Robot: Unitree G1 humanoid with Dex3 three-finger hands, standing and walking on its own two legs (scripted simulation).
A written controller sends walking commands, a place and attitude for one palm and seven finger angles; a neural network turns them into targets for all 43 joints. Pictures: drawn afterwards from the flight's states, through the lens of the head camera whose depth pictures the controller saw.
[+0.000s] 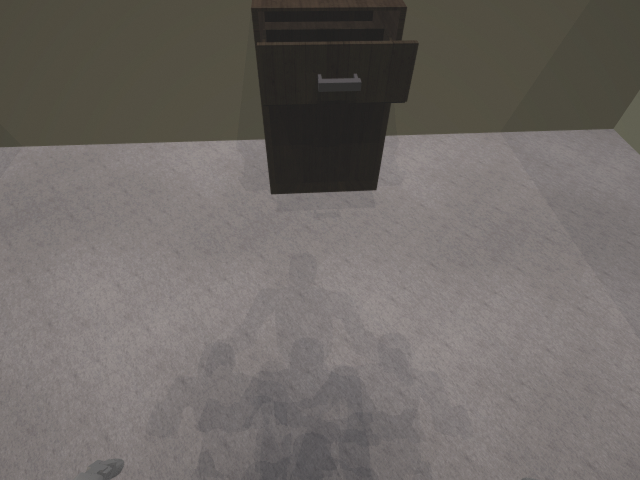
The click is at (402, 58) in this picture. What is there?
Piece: drawer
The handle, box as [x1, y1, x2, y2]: [318, 74, 361, 91]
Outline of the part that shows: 318,74 318,91 360,90 361,82 356,74 354,74 352,78 322,79 320,74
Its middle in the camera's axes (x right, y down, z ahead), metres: +0.05 -0.46 +1.13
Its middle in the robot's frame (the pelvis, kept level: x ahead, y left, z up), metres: +1.15 +0.00 -0.07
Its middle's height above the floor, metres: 0.70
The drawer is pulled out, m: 0.26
